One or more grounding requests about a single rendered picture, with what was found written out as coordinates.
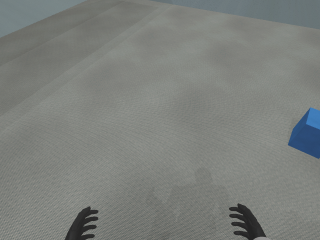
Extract robot left hand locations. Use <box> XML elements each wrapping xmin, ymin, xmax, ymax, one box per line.
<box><xmin>65</xmin><ymin>206</ymin><xmax>99</xmax><ymax>240</ymax></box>

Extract robot right hand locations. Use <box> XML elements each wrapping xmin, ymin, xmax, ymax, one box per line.
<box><xmin>229</xmin><ymin>203</ymin><xmax>266</xmax><ymax>240</ymax></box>

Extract carton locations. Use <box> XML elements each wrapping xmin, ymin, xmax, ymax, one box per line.
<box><xmin>288</xmin><ymin>107</ymin><xmax>320</xmax><ymax>159</ymax></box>

